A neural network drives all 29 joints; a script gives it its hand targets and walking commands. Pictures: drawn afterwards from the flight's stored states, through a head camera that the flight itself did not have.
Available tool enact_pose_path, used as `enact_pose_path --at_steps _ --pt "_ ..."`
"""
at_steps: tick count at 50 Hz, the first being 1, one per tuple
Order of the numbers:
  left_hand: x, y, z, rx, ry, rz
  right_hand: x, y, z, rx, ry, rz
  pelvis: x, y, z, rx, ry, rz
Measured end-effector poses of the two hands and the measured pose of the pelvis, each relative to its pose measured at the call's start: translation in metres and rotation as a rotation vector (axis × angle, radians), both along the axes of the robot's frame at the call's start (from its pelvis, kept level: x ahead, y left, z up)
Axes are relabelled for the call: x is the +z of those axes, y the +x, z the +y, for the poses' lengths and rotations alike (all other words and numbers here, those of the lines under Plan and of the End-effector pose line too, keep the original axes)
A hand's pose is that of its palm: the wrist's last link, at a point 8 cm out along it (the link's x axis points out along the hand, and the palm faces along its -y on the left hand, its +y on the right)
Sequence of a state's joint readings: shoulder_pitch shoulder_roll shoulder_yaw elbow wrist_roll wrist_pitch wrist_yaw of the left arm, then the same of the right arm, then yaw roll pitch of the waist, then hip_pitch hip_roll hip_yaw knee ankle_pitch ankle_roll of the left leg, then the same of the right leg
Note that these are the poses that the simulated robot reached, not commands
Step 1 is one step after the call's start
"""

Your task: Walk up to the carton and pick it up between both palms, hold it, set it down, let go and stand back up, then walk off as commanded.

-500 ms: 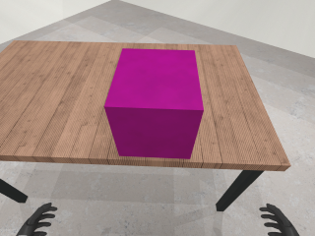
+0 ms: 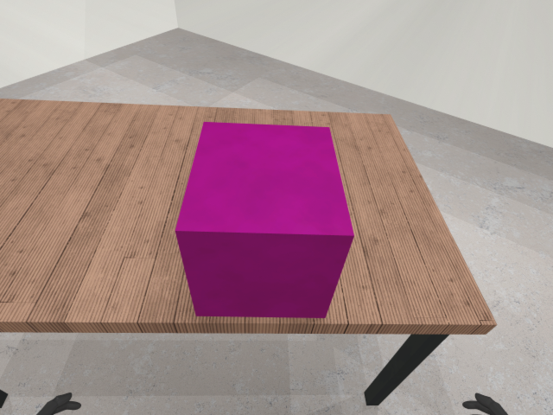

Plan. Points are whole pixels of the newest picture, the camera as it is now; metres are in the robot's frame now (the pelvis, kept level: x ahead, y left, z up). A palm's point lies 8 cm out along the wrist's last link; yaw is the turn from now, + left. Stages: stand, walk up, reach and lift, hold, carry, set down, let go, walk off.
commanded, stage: walk up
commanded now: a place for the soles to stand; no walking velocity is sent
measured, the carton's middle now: (264, 219) +0.45 +0.04 +0.02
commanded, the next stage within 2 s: reach and lift in 1.34 s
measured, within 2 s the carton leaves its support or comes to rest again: neither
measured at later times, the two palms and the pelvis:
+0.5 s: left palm (59, 391) +0.18 +0.32 -0.07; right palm out of the picture +0.17 -0.32 -0.06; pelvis +0.04 +0.00 +0.00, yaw +1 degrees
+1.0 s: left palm (59, 403) +0.16 +0.31 -0.07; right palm out of the picture +0.17 -0.32 -0.06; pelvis +0.03 -0.01 +0.00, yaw +2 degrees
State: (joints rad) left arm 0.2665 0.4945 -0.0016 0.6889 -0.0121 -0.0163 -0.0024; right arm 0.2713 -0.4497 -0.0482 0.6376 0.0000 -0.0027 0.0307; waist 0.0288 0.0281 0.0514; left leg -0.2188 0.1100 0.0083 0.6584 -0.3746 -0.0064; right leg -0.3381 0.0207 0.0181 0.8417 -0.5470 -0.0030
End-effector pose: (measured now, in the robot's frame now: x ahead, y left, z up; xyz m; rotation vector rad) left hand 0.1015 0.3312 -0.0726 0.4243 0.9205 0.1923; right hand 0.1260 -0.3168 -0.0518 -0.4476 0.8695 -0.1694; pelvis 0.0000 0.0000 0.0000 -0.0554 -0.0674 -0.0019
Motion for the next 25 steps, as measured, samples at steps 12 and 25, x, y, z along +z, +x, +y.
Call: enact_pose_path --at_steps 12,25 --pt "0.004 0.019 -0.029 0.021 0.02 0.021 -0.028 0.029 -0.012 -0.007 0.057 0.041 -0.005 0.024 -0.017 0.008 0.044 0.019" --pt "0.006 0.076 -0.014 -0.017 -0.019 -0.07 -0.012 0.042 0.001 -0.006 0.0 0.039 -0.002 0.036 0.001 0.015 0.04 0.03"
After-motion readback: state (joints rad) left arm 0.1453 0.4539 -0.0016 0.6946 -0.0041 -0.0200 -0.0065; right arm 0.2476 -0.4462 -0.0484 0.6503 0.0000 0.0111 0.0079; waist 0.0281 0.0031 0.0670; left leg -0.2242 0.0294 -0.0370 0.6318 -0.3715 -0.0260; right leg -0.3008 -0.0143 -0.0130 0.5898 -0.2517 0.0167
